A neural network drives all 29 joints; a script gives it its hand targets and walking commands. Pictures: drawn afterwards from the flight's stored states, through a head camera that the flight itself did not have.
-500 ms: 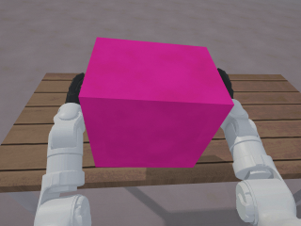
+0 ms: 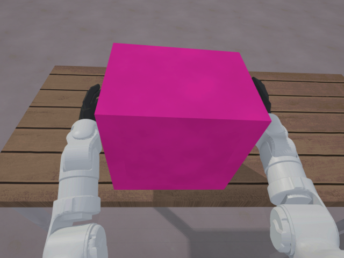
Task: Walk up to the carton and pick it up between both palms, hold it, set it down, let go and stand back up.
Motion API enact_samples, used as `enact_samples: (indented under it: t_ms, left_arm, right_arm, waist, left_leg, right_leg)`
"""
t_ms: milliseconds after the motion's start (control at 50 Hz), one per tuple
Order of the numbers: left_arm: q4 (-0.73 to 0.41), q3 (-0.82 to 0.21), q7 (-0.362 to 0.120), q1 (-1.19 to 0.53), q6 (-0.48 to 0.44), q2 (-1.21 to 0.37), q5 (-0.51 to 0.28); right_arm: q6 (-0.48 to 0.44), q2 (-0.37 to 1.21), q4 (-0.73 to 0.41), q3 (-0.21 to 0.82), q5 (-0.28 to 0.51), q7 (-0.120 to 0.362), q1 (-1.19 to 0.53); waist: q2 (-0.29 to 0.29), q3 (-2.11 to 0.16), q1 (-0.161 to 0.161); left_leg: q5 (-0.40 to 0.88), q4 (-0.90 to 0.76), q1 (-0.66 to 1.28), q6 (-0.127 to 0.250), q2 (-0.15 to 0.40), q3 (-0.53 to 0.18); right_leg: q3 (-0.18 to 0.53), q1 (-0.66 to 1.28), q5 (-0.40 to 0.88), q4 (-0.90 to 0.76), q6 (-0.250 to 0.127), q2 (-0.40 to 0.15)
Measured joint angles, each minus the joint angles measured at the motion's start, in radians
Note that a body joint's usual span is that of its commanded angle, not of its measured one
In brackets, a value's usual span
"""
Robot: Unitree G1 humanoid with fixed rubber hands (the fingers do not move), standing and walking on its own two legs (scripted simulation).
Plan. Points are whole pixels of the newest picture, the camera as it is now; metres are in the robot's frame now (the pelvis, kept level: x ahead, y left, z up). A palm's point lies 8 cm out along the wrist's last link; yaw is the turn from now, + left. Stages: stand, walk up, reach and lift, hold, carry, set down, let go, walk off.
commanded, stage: set down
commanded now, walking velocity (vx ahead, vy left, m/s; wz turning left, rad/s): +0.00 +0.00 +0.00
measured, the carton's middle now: (174, 123) +0.41 +0.04 +0.09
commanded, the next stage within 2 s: none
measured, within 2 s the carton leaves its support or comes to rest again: rests again in 1.50 s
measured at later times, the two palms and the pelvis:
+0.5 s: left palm (97, 127) +0.38 +0.22 +0.08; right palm (249, 115) +0.45 -0.15 +0.10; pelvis +0.02 +0.00 +0.00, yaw +0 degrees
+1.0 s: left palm (106, 139) +0.37 +0.20 +0.05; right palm (253, 119) +0.45 -0.17 +0.08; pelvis +0.02 -0.02 +0.00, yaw +0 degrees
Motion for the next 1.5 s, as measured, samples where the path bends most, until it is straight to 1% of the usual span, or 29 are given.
enact_samples:
  t_ms: [100, 200, 380, 500, 560, 700, 840, 960, 1020, 1100, 1180, 1260, 1300, 1360, 1500]
  left_arm:
    - [0.001, 0.000, 0.001, 0.005, -0.033, -0.002, 0.000]
    - [0.013, 0.000, 0.001, 0.021, -0.065, -0.004, 0.000]
    - [0.049, 0.000, 0.001, 0.048, -0.135, -0.005, 0.000]
    - [0.042, 0.000, 0.004, 0.076, -0.165, -0.009, 0.000]
    - [0.036, 0.000, 0.009, 0.086, -0.176, -0.015, 0.000]
    - [0.025, 0.000, 0.021, 0.089, -0.198, -0.023, 0.000]
    - [0.082, 0.000, 0.030, 0.089, -0.228, -0.030, 0.000]
    - [0.173, 0.000, 0.038, 0.089, -0.285, -0.029, 0.000]
    - [0.204, 0.001, 0.040, 0.087, -0.317, -0.029, 0.000]
    - [0.262, 0.018, 0.039, 0.066, -0.372, -0.029, 0.000]
    - [0.338, 0.048, 0.028, 0.044, -0.434, -0.031, 0.000]
    - [0.388, 0.078, 0.023, 0.024, -0.481, -0.033, 0.000]
    - [0.396, 0.086, 0.023, 0.020, -0.491, -0.034, 0.000]
    - [0.394, 0.089, 0.024, 0.015, -0.494, -0.035, 0.000]
    - [0.388, 0.089, 0.040, 0.003, -0.487, -0.055, 0.000]
  right_arm:
    - [-0.028, 0.000, 0.000, 0.000, -0.004, 0.002, 0.000]
    - [-0.044, 0.002, 0.000, 0.005, -0.005, 0.000, 0.008]
    - [-0.069, 0.003, 0.000, 0.025, -0.025, -0.009, 0.016]
    - [-0.095, 0.004, 0.000, 0.041, -0.026, -0.010, 0.029]
    - [-0.108, 0.005, 0.000, 0.042, -0.035, -0.006, 0.034]
    - [-0.139, 0.004, 0.000, 0.030, -0.039, 0.010, 0.035]
    - [-0.152, 0.001, 0.050, 0.021, -0.045, 0.027, 0.025]
    - [-0.159, -0.001, 0.102, 0.021, -0.064, 0.032, 0.006]
    - [-0.169, -0.001, 0.109, 0.021, -0.069, 0.032, 0.005]
    - [-0.188, -0.001, 0.112, 0.021, -0.087, 0.026, -0.002]
    - [-0.203, -0.001, 0.122, 0.021, -0.130, 0.020, -0.017]
    - [-0.222, -0.001, 0.155, 0.020, -0.158, 0.020, -0.053]
    - [-0.240, -0.001, 0.183, 0.019, -0.163, 0.022, -0.069]
    - [-0.275, -0.001, 0.226, 0.003, -0.169, 0.031, -0.085]
    - [-0.321, -0.001, 0.284, -0.071, -0.173, 0.076, -0.092]
  waist:
    - [0.007, 0.007, 0.007]
    - [0.008, 0.012, 0.008]
    - [0.008, 0.005, 0.008]
    - [0.006, -0.031, 0.008]
    - [0.006, -0.057, 0.010]
    - [0.006, -0.078, 0.022]
    - [0.005, -0.079, 0.035]
    - [0.009, -0.079, 0.037]
    - [0.010, -0.079, 0.040]
    - [0.012, -0.082, 0.050]
    - [0.012, -0.095, 0.060]
    - [0.017, -0.095, 0.063]
    - [0.018, -0.098, 0.063]
    - [0.016, -0.103, 0.063]
    - [0.021, -0.133, 0.062]
  left_leg:
    - [-0.002, -0.004, -0.012, -0.010, 0.009, 0.000]
    - [-0.003, -0.006, -0.021, -0.013, 0.013, 0.000]
    - [-0.003, -0.021, -0.048, -0.012, 0.010, 0.000]
    - [-0.003, -0.021, -0.092, -0.003, -0.002, 0.000]
    - [-0.003, -0.018, -0.122, 0.000, -0.007, 0.000]
    - [-0.003, -0.001, -0.171, -0.003, -0.005, 0.000]
    - [-0.003, 0.006, -0.175, -0.017, 0.014, 0.000]
    - [-0.003, 0.011, -0.180, -0.028, 0.033, 0.000]
    - [-0.003, 0.013, -0.182, -0.031, 0.040, 0.000]
    - [0.000, 0.009, -0.188, -0.022, 0.041, 0.000]
    - [0.011, -0.013, -0.191, -0.009, 0.030, 0.000]
    - [0.018, -0.027, -0.192, -0.010, 0.019, 0.000]
    - [0.019, -0.027, -0.199, -0.015, 0.014, 0.000]
    - [0.019, -0.023, -0.215, -0.008, 0.005, 0.000]
    - [0.019, 0.001, -0.273, 0.000, -0.002, 0.000]
  right_leg:
    - [0.000, -0.015, -0.005, 0.000, -0.008, 0.009]
    - [0.000, -0.024, -0.010, 0.000, -0.011, 0.014]
    - [0.000, -0.059, -0.012, 0.000, -0.010, 0.011]
    - [0.000, -0.101, -0.012, 0.000, 0.000, -0.001]
    - [-0.001, -0.130, -0.012, 0.002, 0.004, -0.007]
    - [-0.001, -0.172, -0.007, 0.002, -0.002, -0.005]
    - [-0.001, -0.174, -0.003, 0.002, -0.015, 0.013]
    - [-0.001, -0.179, 0.001, 0.003, -0.028, 0.032]
    - [-0.001, -0.183, 0.001, 0.006, -0.032, 0.039]
    - [-0.001, -0.193, 0.001, 0.011, -0.032, 0.041]
    - [-0.002, -0.205, 0.001, 0.011, -0.028, 0.032]
    - [-0.002, -0.212, 0.001, 0.011, -0.016, 0.020]
    - [-0.002, -0.219, 0.001, 0.013, -0.011, 0.015]
    - [-0.002, -0.235, 0.001, 0.020, -0.003, 0.006]
    - [-0.003, -0.282, 0.006, 0.022, -0.002, -0.003]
